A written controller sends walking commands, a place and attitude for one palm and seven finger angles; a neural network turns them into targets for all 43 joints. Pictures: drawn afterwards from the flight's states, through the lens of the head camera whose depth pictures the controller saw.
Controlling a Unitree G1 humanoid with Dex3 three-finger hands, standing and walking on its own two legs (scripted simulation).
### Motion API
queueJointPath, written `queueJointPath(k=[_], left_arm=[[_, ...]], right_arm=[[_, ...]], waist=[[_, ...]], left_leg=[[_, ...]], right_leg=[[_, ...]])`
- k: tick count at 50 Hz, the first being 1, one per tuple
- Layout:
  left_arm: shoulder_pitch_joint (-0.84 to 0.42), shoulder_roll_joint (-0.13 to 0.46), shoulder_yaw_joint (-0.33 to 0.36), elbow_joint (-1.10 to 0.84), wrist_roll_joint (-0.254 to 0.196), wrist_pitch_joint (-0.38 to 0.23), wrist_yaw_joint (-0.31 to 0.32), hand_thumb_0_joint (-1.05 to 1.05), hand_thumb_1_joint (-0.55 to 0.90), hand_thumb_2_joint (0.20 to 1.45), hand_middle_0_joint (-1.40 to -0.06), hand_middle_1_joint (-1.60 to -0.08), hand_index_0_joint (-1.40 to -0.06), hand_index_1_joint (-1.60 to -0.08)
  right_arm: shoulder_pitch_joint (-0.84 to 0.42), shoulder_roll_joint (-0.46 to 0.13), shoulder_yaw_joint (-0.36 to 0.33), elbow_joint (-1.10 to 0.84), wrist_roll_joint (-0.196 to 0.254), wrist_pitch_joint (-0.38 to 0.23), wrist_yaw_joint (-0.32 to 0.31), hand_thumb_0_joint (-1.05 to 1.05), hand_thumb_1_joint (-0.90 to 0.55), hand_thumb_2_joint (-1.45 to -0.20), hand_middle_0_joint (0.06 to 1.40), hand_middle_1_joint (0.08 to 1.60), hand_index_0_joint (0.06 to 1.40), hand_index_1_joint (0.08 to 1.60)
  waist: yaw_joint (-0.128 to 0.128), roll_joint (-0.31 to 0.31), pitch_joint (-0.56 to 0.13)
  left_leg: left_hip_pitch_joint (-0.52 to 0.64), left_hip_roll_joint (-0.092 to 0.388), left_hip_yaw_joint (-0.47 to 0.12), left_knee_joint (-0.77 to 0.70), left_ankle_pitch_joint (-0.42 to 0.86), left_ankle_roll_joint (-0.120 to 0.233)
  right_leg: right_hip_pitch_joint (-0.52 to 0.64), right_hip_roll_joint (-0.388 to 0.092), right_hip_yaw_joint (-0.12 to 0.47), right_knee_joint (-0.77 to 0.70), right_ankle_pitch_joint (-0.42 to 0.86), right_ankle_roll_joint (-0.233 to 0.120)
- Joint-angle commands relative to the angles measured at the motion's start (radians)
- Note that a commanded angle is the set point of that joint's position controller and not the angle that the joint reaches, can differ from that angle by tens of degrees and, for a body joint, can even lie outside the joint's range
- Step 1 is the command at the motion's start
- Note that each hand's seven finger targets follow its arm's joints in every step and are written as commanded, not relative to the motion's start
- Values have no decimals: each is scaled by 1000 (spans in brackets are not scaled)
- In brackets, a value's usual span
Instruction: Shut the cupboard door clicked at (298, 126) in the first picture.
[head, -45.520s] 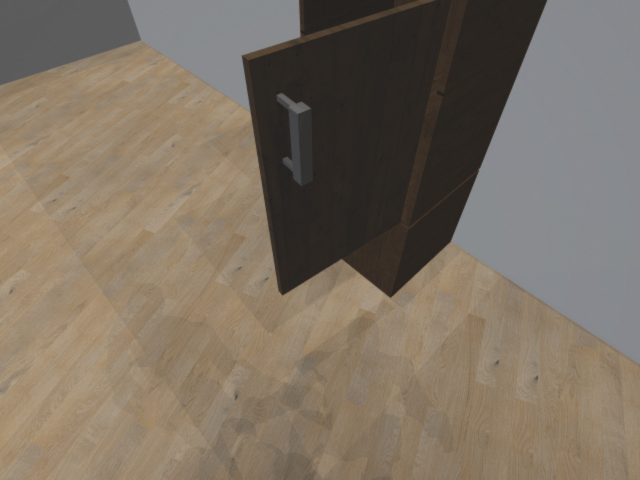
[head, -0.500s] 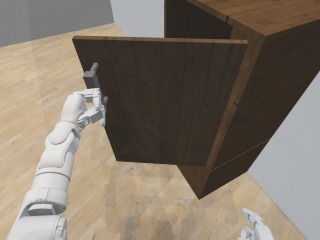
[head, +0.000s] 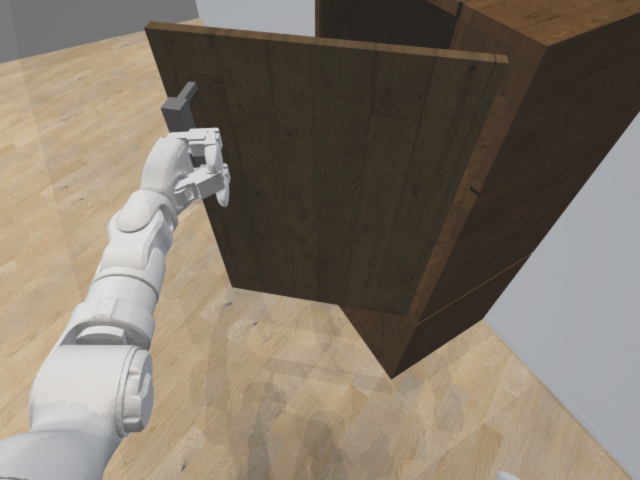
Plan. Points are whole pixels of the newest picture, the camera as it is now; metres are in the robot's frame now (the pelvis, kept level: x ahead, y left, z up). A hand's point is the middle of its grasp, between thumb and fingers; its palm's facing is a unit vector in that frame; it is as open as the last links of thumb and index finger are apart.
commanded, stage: push the door shut along its arc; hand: left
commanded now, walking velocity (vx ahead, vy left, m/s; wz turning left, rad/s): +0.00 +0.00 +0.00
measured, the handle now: (195, 138) +0.53 +0.17 +0.13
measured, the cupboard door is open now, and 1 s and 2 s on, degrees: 48 37 29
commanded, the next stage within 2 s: pull the fist back off the door in 1.12 s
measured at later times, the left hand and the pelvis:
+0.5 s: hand (261, 146) +0.50 +0.07 +0.14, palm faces -0.32 -0.95 -0.02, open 3.1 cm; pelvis +0.00 -0.01 -0.01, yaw -1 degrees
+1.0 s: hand (291, 130) +0.53 +0.03 +0.14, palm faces -0.42 -0.91 -0.01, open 3.4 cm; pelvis +0.00 -0.02 -0.02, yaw +0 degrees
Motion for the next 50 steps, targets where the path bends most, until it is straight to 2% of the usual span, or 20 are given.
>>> queueJointPath(k=[1,4,5,6,8,10,11,13,14,19,23,25,28,31,33,35,39,46,49,50], left_arm=[[-571,142,4,-202,8,-95,-7,0,900,900,-1300,-1500,-1300,-1500],[-613,172,23,-144,7,-103,-19,0,900,900,-1300,-1500,-1300,-1500],[-632,173,27,-146,5,-106,-23,0,900,900,-1300,-1500,-1300,-1500],[-644,137,-2,-139,5,-107,-30,0,900,900,-1300,-1500,-1300,-1500],[-660,151,16,-110,3,-105,-33,0,900,900,-1300,-1500,-1300,-1500],[-675,157,21,-59,3,-99,-32,0,900,900,-1300,-1500,-1300,-1500],[-694,181,39,-41,7,-98,-31,0,900,900,-1300,-1500,-1300,-1500],[-706,211,62,13,15,-94,-27,0,900,900,-1300,-1500,-1300,-1500],[-732,255,89,15,21,-100,-24,0,900,900,-1300,-1500,-1300,-1500],[-761,326,127,57,44,-121,-40,0,900,900,-1300,-1500,-1300,-1500],[-812,263,62,52,52,-128,-79,0,900,900,-1300,-1500,-1300,-1500],[-844,272,63,69,46,-119,-93,0,900,900,-1300,-1500,-1300,-1500],[-889,233,32,103,34,-91,-110,0,900,900,-1300,-1500,-1300,-1500],[-950,228,19,138,29,-73,-113,0,900,900,-1300,-1500,-1300,-1500],[-975,278,49,133,34,-72,-114,0,900,900,-1300,-1500,-1300,-1500],[-1003,251,20,121,35,-77,-123,0,900,900,-1300,-1500,-1300,-1500],[-1035,214,-6,133,28,-77,-137,0,900,900,-1300,-1500,-1300,-1500],[-1107,209,-12,136,38,-57,-144,0,900,900,-1300,-1500,-1300,-1500],[-1113,219,0,170,33,-46,-139,0,900,900,-1300,-1500,-1300,-1500],[-1115,224,0,186,40,-38,-137,0,900,900,-1300,-1500,-1300,-1500]], right_arm=[[43,-151,-57,-97,-3,-44,-6,0,-900,-900,200,300,200,300],[69,-164,-62,-80,-9,-38,-6,0,-900,-900,200,300,200,300],[66,-162,-62,-84,-8,-39,-5,0,-900,-900,200,300,200,300],[68,-162,-62,-87,-8,-41,-3,0,-900,-900,200,300,200,300],[80,-166,-64,-78,-12,-42,-3,0,-900,-900,200,300,200,300],[89,-168,-61,-69,-13,-36,-3,0,-900,-900,200,300,200,300],[99,-172,-63,-63,-14,-35,-4,0,-900,-900,200,300,200,300],[108,-177,-61,-61,-15,-31,-2,0,-900,-900,200,300,200,300],[120,-183,-62,-55,-20,-27,-4,0,-900,-900,200,300,200,300],[141,-187,-64,-58,-25,-21,-3,0,-900,-900,200,300,200,300],[148,-187,-71,-57,-25,-21,-1,0,-900,-900,200,300,200,300],[164,-193,-74,-42,-25,-14,-5,0,-900,-900,200,300,200,300],[178,-197,-75,-32,-26,-11,-9,0,-900,-900,200,300,200,300],[185,-200,-72,-12,-28,-12,-16,0,-900,-900,200,300,200,300],[194,-203,-72,-5,-31,-13,-19,0,-900,-900,200,300,200,300],[191,-198,-69,3,-34,-16,-21,0,-900,-900,200,300,200,300],[200,-200,-71,21,-38,-25,-23,0,-900,-900,200,300,200,300],[201,-202,-74,43,-45,-29,-25,0,-900,-900,200,300,200,300],[210,-203,-72,50,-44,-28,-30,0,-900,-900,200,300,200,300],[198,-201,-66,50,-46,-24,-29,0,-900,-900,200,300,200,300]], waist=[[-39,36,-374],[-53,-4,-382],[-54,-4,-383],[-59,2,-387],[-62,-6,-390],[-71,-14,-358],[-76,-50,-349],[-81,-54,-323],[-79,-45,-333],[-80,-13,-412],[-101,45,-457],[-116,24,-459],[-143,-16,-438],[-164,-20,-412],[-164,-10,-434],[-165,38,-467],[-182,64,-494],[-196,53,-546],[-207,23,-512],[-201,27,-497]], left_leg=[[325,61,-87,-53,353,-40],[314,64,-89,-46,346,-39],[309,65,-90,-47,343,-38],[314,64,-94,-47,341,-40],[313,66,-94,-41,340,-40],[278,64,-89,-38,328,-35],[250,64,-88,-38,307,-33],[200,58,-78,-36,260,-28],[188,56,-76,-35,261,-26],[153,47,-60,3,274,-19],[203,50,-67,31,320,-24],[202,53,-72,43,337,-20],[165,49,-66,47,298,-11],[129,43,-62,55,263,-3],[103,42,-58,63,254,-1],[139,40,-63,79,294,-2],[167,39,-66,101,323,0],[183,39,-73,129,367,2],[136,36,-61,133,341,9],[117,36,-62,133,325,6]], right_leg=[[-38,4,-17,-46,282,-19],[-50,6,-19,-42,272,-18],[-49,8,-17,-41,276,-18],[-61,9,-20,-36,269,-18],[-72,10,-20,-36,270,-17],[-84,10,-18,-38,268,-16],[-79,10,-16,-37,267,-14],[-82,10,-9,-38,248,-13],[-70,7,-7,-36,250,-15],[-35,6,13,-16,296,-12],[-94,12,9,-3,323,-11],[-109,17,5,-1,330,-9],[-125,20,8,-8,319,-3],[-146,20,12,-14,297,3],[-125,16,20,-9,302,2],[-146,18,10,6,318,-3],[-191,22,2,20,320,-4],[-219,26,0,43,352,0],[-214,27,-4,44,350,0],[-210,27,-2,43,337,1]])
